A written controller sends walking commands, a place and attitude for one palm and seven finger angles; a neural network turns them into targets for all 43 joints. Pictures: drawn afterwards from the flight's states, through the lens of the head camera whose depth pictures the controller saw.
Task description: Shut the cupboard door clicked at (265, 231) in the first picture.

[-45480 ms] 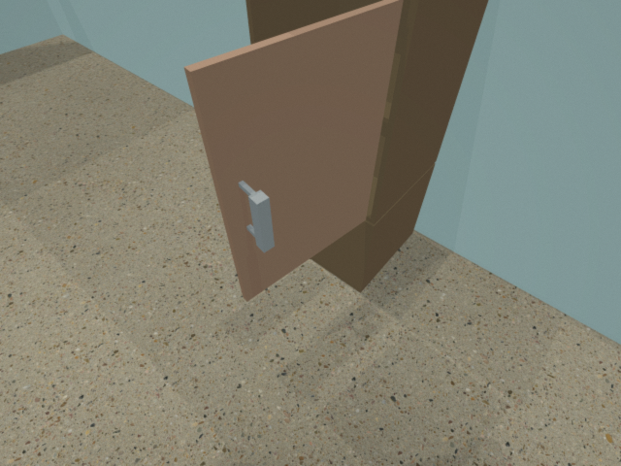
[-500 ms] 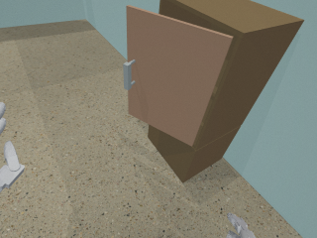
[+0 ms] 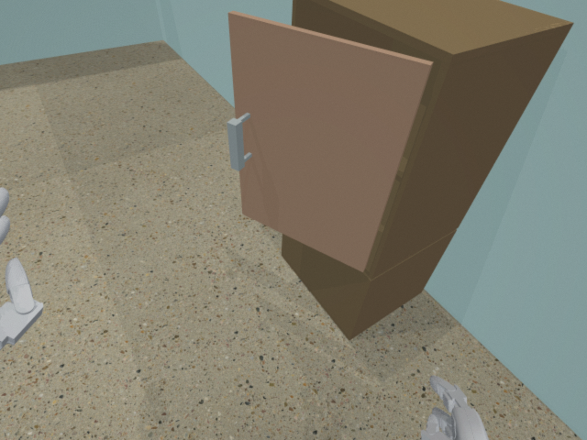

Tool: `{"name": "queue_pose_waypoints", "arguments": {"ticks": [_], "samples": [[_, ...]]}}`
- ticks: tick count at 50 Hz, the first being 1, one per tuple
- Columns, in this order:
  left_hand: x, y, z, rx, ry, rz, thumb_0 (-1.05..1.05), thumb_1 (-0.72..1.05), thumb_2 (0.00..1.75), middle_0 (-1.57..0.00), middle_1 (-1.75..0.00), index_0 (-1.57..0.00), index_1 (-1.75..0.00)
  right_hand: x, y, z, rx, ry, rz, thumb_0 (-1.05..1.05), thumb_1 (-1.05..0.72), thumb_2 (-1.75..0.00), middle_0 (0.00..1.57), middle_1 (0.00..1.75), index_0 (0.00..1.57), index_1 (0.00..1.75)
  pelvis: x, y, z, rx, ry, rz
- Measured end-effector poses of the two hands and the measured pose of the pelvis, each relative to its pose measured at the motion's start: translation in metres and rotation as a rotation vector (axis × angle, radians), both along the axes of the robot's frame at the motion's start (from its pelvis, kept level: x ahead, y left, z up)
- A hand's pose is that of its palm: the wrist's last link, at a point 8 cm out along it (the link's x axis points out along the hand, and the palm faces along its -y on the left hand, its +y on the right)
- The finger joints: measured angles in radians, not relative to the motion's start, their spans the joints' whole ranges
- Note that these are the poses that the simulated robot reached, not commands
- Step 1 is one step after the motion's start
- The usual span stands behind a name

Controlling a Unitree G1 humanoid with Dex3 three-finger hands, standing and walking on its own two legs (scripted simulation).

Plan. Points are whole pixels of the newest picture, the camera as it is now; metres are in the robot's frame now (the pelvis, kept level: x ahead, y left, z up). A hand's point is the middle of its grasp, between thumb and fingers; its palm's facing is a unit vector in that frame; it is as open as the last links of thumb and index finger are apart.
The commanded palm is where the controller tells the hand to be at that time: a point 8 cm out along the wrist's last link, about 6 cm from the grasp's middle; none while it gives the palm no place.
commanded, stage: stop stepping back and stand still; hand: left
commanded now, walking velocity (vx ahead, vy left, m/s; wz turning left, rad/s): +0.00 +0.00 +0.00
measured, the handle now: (241, 141) +0.81 +0.15 -0.04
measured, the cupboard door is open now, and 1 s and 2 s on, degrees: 26 26 26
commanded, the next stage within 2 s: let the arm hang, fingers relaxed in 0.32 s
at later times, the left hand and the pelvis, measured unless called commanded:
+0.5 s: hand (77, 339) +0.22 +0.26 +0.07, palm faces +0.28 -0.85 -0.45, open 7.4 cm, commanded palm none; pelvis +0.00 +0.00 -0.01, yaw +0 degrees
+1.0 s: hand out of the picture -0.13 +0.20 -0.17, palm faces +0.04 -0.98 -0.20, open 7.3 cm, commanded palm none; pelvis -0.02 +0.02 +0.00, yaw +0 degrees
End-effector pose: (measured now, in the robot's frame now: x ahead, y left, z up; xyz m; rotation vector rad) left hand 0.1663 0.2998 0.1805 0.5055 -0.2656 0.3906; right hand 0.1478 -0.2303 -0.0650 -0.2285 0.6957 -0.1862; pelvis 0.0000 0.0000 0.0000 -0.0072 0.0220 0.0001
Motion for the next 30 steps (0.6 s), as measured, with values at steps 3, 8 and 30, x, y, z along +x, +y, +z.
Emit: {"name": "queue_pose_waypoints", "arguments": {"ticks": [3, 8, 30], "samples": [[0.001, -0.004, 0.003, 0.033, 0.026, -0.018, 0.01, 0.89, 0.90, -0.21, -0.30, -0.21, -0.30, 0.006, 0.001, -0.002, 0.019, 0.002, 0.002, 0.01, -0.90, -0.90, 0.21, 0.30, 0.21, 0.30, 0.003, -0.002, 0.000, -0.003, 0.009, -0.004], [-0.002, -0.001, -0.004, 0.022, 0.072, 0.018, 0.01, 0.89, 0.90, -0.21, -0.30, -0.21, -0.30, 0.010, -0.002, -0.009, 0.032, 0.030, -0.003, 0.01, -0.90, -0.90, 0.21, 0.30, 0.21, 0.30, 0.008, -0.004, -0.001, -0.007, 0.007, -0.010], [-0.016, -0.018, -0.229, -0.308, 0.934, 0.016, 0.00, 0.91, 0.90, -0.20, -0.30, -0.19, -0.30, -0.029, -0.021, -0.045, 0.008, 0.202, 0.035, 0.01, -0.90, -0.90, 0.21, 0.30, 0.21, 0.30, -0.015, 0.010, -0.012, -0.017, -0.026, 0.009]]}}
